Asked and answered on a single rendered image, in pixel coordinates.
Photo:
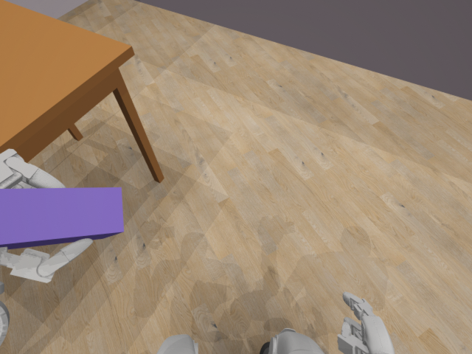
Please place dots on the sponge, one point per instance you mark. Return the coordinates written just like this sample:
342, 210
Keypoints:
46, 216

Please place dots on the table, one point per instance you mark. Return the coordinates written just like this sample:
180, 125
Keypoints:
53, 73

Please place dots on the robot left thigh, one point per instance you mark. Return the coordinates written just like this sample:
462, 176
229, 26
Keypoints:
179, 344

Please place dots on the robot thigh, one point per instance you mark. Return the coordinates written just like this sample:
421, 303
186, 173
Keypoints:
179, 344
293, 343

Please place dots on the robot right thigh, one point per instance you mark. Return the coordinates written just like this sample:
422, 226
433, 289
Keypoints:
293, 343

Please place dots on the right robot hand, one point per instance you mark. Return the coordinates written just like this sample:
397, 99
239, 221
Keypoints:
371, 337

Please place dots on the left robot hand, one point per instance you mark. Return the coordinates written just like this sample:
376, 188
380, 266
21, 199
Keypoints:
32, 264

